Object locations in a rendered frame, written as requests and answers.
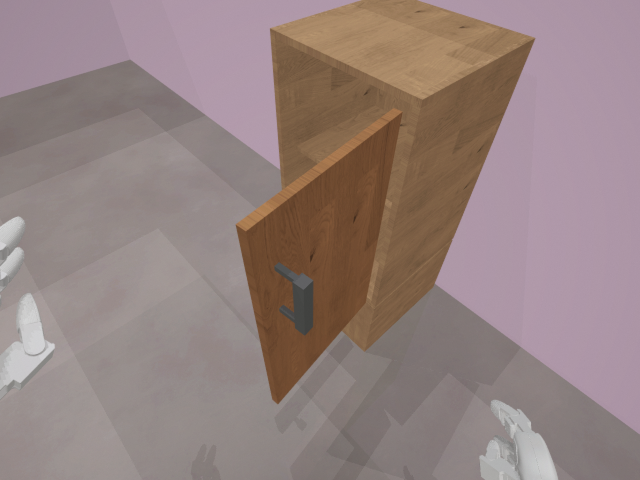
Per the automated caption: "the handle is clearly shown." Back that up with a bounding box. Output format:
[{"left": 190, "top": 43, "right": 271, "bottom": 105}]
[{"left": 274, "top": 262, "right": 313, "bottom": 336}]

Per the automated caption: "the cupboard door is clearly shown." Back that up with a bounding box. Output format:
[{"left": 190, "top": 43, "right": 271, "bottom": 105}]
[{"left": 236, "top": 108, "right": 403, "bottom": 404}]

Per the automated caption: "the left robot hand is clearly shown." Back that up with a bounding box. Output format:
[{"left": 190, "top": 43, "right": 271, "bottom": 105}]
[{"left": 0, "top": 217, "right": 55, "bottom": 400}]

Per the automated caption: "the right robot hand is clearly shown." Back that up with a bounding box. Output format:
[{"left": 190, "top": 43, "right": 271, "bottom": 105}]
[{"left": 479, "top": 400, "right": 558, "bottom": 480}]

